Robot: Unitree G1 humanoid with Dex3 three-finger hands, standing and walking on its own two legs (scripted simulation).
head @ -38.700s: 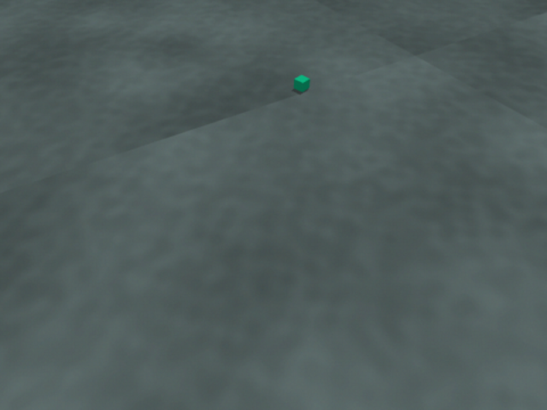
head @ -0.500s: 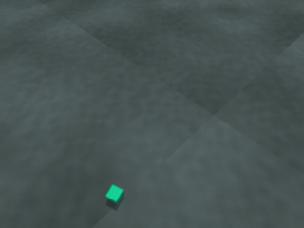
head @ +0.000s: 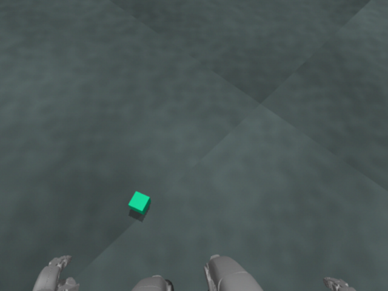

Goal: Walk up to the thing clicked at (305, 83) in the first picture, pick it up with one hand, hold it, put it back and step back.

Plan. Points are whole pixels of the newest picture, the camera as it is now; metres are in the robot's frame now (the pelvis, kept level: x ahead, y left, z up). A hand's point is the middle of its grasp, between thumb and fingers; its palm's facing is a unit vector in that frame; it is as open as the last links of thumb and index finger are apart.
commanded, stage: step back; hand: left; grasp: from above
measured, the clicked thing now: (139, 203) +0.50 +0.21 -0.73
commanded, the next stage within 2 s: none
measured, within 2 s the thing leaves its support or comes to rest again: neither
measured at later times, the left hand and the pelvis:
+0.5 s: hand out of the picture +0.01 +0.25 -0.13, palm faces -0.02 -0.92 -0.40, open 7.4 cm; pelvis -0.12 -0.01 -0.01, yaw +0 degrees
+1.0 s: hand out of the picture -0.21 +0.28 -0.17, palm faces -0.09 -0.92 -0.37, open 7.4 cm; pelvis -0.29 +0.01 -0.01, yaw -5 degrees
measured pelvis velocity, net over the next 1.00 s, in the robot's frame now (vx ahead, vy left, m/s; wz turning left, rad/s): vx -0.29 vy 0.01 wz -0.09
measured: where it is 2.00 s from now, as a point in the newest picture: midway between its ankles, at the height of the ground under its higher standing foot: outside the picture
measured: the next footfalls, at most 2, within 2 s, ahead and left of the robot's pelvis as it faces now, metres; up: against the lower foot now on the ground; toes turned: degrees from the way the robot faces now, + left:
right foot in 0.18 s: +0.00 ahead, -0.12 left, +0.00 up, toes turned +0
left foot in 0.58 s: -0.14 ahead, +0.11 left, +0.00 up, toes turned -2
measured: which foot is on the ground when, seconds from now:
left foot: down 0.00-0.22, up 0.24-0.56, down 0.58-1.00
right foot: up 0.00-0.16, down 0.18-0.60, up 0.62-1.00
